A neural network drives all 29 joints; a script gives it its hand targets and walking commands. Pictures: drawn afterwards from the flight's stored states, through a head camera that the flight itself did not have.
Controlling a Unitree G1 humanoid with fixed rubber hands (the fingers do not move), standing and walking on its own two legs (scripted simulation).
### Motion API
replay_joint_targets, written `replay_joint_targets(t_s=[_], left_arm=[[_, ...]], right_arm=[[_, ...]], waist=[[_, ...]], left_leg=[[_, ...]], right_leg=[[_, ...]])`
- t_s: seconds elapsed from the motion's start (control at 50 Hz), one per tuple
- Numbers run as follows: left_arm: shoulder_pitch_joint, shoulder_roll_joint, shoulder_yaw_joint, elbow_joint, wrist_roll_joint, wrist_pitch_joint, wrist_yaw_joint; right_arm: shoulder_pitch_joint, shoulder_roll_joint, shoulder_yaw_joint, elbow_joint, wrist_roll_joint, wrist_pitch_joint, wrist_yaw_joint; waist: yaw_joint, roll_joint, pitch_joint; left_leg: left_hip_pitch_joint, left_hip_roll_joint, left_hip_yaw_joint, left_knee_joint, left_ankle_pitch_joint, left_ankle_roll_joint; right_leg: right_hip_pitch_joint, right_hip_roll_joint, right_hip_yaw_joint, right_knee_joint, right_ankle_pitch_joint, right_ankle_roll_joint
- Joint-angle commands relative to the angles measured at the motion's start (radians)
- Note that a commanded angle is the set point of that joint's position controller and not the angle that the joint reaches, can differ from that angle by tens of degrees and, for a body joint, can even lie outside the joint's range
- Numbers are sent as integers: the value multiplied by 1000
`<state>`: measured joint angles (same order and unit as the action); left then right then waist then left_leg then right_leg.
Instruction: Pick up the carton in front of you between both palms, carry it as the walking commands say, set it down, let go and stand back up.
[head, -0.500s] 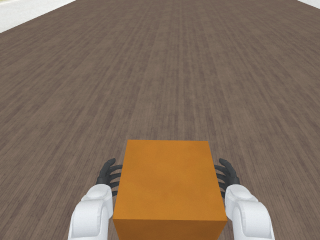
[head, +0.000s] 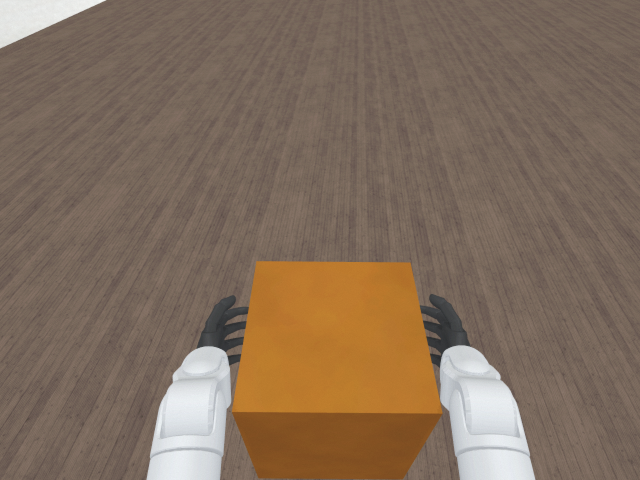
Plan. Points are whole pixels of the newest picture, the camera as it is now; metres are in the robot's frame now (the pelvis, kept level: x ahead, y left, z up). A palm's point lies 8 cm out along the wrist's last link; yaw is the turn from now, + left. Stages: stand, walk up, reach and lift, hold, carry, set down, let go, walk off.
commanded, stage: carry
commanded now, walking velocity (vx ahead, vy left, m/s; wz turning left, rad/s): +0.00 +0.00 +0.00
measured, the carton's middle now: (332, 373) +0.30 +0.00 -0.03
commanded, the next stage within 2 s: hold in 0.02 s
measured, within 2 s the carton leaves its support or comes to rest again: neither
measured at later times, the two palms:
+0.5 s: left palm (212, 365) +0.28 +0.15 +0.04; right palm (452, 357) +0.29 -0.15 +0.04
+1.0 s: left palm (246, 396) +0.34 +0.15 -0.18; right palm (417, 392) +0.35 -0.15 -0.18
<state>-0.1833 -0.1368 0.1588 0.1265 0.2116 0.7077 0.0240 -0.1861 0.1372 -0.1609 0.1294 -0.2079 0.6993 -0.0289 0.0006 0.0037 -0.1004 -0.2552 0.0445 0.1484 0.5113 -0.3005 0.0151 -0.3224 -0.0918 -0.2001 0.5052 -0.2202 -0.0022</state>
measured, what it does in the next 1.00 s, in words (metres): lowers itself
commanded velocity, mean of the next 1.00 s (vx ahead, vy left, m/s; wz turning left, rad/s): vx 0.00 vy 0.00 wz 0.00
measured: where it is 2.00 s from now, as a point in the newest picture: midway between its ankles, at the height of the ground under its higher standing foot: outside the picture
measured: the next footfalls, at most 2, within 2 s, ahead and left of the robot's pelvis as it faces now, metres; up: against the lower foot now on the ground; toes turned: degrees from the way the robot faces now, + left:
none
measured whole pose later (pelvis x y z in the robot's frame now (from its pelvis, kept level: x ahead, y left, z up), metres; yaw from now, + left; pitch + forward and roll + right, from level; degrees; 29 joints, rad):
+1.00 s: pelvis -0.08 -0.02 -0.10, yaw +5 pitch +30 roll +1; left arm -0.74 -0.11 0.42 0.52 0.23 0.21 0.01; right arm -0.72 0.11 -0.46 0.48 -0.23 0.22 0.01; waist -0.03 0.02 0.04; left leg -1.26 -0.04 -0.03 1.13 -0.38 -0.01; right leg -1.30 0.01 0.01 1.10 -0.32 0.00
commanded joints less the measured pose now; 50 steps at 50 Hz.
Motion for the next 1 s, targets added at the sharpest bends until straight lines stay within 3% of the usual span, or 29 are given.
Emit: replay_joint_targets(t_s=[0.0, 0.02, 0.04, 0.06, 0.1, 0.12, 0.14, 0.2, 0.26, 0.34, 0.4, 0.48, 0.54, 0.6, 0.66, 0.72, 0.78, 0.9, 0.98], left_arm=[[-382, -817, -527, -30, -196, -7, -211], [-272, -843, -500, -25, -193, -3, -214], [-315, -815, -501, -74, -197, -23, -206], [-298, -831, -495, -84, -177, -25, -199], [-335, -813, -480, -75, -164, -31, -197], [-348, -785, -479, -65, -168, -34, -200], [-354, -807, -467, -39, -156, -36, -203], [-386, -827, -504, -62, -187, -34, -209], [-439, -809, -466, -8, -165, -35, -216], [-680, -792, -310, 188, -95, -74, -240], [-862, -814, -174, 366, -23, -133, -261], [-937, -709, 60, 550, 111, -190, -240], [-909, -607, 179, 583, 180, -228, -216], [-896, -548, 221, 578, 213, -289, -202], [-924, -550, 166, 546, 187, -375, -201], [-960, -624, 73, 550, 135, -467, -201], [-995, -710, -50, 545, 63, -532, -208], [-1120, -866, -324, 419, -74, -540, -222], [-1100, -915, -362, 414, -95, -491, -231]], right_arm=[[-364, 829, 526, -15, 191, 3, 208], [-265, 850, 508, -51, 193, 11, 211], [-310, 822, 529, -122, 206, -2, 207], [-286, 823, 517, -89, 188, -2, 199], [-325, 809, 504, -96, 184, -11, 202], [-326, 808, 489, -81, 180, -15, 199], [-369, 810, 502, -77, 181, -18, 206], [-367, 840, 526, -77, 204, -17, 212], [-381, 818, 454, -6, 154, -15, 208], [-626, 818, 286, 199, 79, -46, 227], [-840, 847, 178, 336, 23, -92, 248], [-932, 755, -14, 499, -86, -139, 230], [-885, 651, -142, 552, -171, -179, 202], [-850, 552, -214, 550, -227, -251, 184], [-871, 543, -182, 529, -205, -346, 176], [-937, 622, -73, 523, -138, -446, 181], [-968, 726, 54, 528, -72, -507, 195], [-1088, 850, 299, 399, 63, -518, 235], [-1090, 871, 353, 364, 89, -468, 264]], waist=[[-1, -2, -203], [-10, 38, -88], [-7, 27, -147], [8, 31, -150], [7, 7, -112], [-3, -28, -123], [20, 13, -104], [8, 9, -142], [-15, 8, -84], [-17, 22, 67], [-10, 19, 52], [11, -11, 85], [11, -37, 79], [-17, -36, 30], [-29, -12, -82], [-17, 17, -239], [-19, -1, -423], [-41, 21, -916], [-47, 6, -1022]], left_leg=[[18, 114, -100, -76, 254, 10], [118, -118, -251, -149, 554, 9], [136, -108, -253, -136, 627, 1], [140, -112, -265, -158, 572, 3], [195, -110, -266, -157, 566, -3], [221, -114, -263, -164, 497, -1], [198, -122, -249, -189, 370, 0], [215, -126, -254, -176, 456, -7], [183, -122, -249, -189, 331, -7], [13, -114, -228, -186, -45, 17], [-36, -115, -214, -146, -172, 35], [-72, -127, -195, -81, -198, 40], [-144, -130, -191, -25, -146, 36], [-233, -136, -183, 47, -73, 23], [-335, -154, -176, 141, -2, 7], [-448, -177, -177, 250, 46, -5], [-546, -185, -174, 345, 78, -15], [-606, -200, -177, 520, 224, -35], [-726, -205, -175, 606, 223, -41]], right_leg=[[132, -88, 100, -43, 212, -1], [342, 179, 255, -98, 466, -22], [403, 177, 282, -97, 535, -20], [433, 164, 287, -106, 553, -20], [401, 170, 280, -124, 490, -14], [392, 174, 279, -149, 405, -6], [375, 173, 275, -152, 321, -4], [403, 189, 276, -133, 389, 2], [382, 186, 274, -148, 272, -11], [307, 171, 259, -131, -68, -27], [272, 165, 256, -96, -191, -20], [183, 168, 253, -57, -250, -5], [121, 172, 252, -11, -194, -3], [11, 184, 240, 62, -95, -5], [-89, 202, 235, 160, 0, -6], [-170, 210, 237, 271, 63, -8], [-203, 212, 240, 373, 131, 3], [-309, 224, 215, 559, 273, 15], [-426, 232, 208, 647, 275, 19]])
